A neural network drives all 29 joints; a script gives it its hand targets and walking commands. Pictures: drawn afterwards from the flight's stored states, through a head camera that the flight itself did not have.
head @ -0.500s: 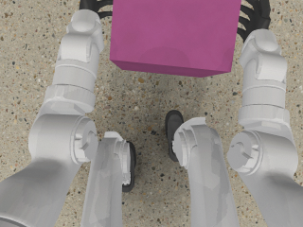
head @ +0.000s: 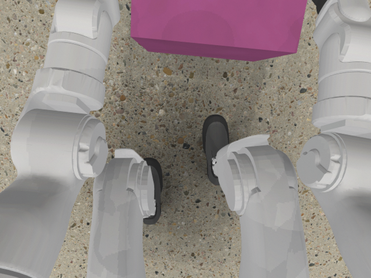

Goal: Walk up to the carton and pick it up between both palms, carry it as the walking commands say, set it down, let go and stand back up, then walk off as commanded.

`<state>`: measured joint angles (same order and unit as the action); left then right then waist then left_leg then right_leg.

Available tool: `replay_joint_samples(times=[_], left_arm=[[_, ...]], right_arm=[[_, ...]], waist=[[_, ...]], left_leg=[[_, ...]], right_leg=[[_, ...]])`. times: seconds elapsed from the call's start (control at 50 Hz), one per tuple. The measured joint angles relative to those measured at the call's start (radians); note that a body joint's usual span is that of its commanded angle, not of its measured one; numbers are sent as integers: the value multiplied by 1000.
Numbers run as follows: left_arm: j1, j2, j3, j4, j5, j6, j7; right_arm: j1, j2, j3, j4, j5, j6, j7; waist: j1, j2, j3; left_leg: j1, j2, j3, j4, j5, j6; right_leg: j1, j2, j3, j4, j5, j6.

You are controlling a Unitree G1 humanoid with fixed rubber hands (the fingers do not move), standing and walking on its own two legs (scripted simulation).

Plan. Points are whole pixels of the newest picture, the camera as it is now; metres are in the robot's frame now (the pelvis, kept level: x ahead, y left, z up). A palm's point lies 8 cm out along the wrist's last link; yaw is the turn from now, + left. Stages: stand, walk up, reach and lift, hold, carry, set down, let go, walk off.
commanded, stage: set down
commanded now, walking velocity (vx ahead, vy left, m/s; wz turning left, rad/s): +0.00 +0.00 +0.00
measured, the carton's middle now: out of the picture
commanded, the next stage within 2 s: none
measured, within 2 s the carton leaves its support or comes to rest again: rests again in 0.64 s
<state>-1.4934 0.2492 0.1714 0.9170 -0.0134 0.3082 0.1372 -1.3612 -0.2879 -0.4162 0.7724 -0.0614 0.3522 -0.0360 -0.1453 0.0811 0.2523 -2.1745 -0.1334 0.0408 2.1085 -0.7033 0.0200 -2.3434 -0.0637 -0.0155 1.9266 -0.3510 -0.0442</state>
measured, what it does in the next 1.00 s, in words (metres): stands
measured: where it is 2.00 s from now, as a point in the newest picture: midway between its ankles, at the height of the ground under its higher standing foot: (183, 181)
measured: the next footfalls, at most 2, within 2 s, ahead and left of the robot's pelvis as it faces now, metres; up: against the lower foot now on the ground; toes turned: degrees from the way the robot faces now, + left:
none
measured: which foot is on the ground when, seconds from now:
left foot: down 0.00-1.00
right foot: down 0.00-1.00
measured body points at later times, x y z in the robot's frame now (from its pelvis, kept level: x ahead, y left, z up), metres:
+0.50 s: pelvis -0.01 +0.00 -0.03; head +0.38 -0.05 +0.19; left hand +0.60 +0.04 -0.20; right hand +0.52 -0.30 -0.20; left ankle +0.07 +0.10 -0.37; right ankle +0.16 -0.12 -0.37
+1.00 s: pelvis -0.01 +0.00 -0.04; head +0.38 -0.04 +0.17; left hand +0.60 +0.04 -0.22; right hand +0.52 -0.30 -0.22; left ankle +0.07 +0.10 -0.37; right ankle +0.16 -0.12 -0.37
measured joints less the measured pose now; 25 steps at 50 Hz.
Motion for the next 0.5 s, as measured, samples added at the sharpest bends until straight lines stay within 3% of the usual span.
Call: replay_joint_samples(times=[0.34,0.5], left_arm=[[-91,50,-89,62,-60,-14,-2],[-125,60,-90,96,-64,-18,-8]], right_arm=[[-108,-86,68,133,95,-44,1],[-138,-97,66,183,98,-64,11]], waist=[[-6,-29,146],[-9,-21,173]], left_leg=[[8,-13,-13,102,-25,-13],[9,-21,-10,119,-19,-9]], right_leg=[[7,-21,-19,93,-16,-17],[15,-29,-17,108,-14,-14]])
